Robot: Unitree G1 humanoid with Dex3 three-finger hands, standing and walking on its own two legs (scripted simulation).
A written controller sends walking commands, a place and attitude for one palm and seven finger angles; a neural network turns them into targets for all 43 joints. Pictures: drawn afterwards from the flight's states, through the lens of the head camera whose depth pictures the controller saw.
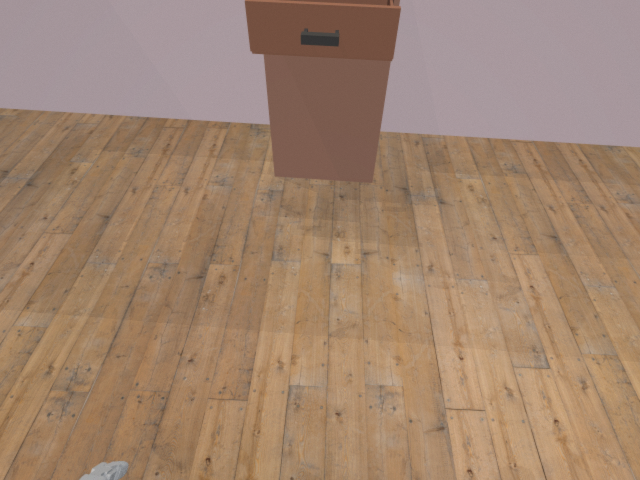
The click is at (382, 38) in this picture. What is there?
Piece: drawer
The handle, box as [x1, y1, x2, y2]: [301, 28, 338, 45]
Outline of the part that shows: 301,32 301,44 338,45 338,30 336,30 334,33 308,32 305,28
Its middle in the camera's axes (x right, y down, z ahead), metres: +0.00 -0.59 +1.12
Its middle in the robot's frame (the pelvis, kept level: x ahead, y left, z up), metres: +1.24 +0.06 +0.04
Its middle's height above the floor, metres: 0.81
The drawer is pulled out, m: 0.30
